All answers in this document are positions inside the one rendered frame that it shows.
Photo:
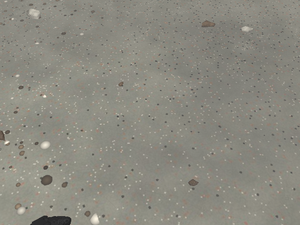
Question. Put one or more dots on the robot left hand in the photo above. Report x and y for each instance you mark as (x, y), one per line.
(55, 220)

